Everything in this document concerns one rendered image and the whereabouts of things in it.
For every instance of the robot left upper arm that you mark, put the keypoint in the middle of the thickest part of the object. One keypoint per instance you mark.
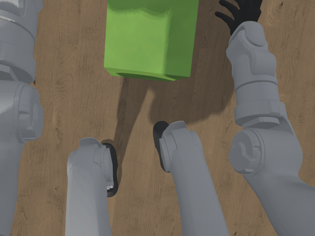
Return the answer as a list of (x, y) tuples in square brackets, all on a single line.
[(21, 120)]

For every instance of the robot right upper arm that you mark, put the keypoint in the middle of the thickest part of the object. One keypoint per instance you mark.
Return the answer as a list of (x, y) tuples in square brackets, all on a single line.
[(270, 161)]

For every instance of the carton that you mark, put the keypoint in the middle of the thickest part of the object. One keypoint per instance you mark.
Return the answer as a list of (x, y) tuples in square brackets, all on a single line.
[(150, 39)]

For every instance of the robot right shin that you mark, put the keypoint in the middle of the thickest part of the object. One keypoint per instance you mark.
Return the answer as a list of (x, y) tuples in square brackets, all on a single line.
[(181, 124)]

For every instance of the robot right forearm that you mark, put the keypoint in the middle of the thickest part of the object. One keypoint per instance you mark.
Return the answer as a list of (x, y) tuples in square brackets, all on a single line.
[(255, 81)]

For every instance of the robot left forearm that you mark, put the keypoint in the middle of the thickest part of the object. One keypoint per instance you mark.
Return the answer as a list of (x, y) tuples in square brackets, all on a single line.
[(18, 27)]

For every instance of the left robot thigh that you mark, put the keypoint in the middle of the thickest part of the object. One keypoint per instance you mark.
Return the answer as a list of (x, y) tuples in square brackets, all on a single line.
[(86, 204)]

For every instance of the right robot hand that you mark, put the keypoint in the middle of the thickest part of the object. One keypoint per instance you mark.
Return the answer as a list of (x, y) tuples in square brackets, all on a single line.
[(249, 11)]

